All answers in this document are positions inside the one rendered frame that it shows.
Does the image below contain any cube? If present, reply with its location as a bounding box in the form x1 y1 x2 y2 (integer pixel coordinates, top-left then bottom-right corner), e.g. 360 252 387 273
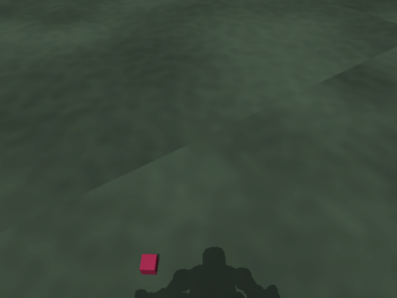
140 254 159 274

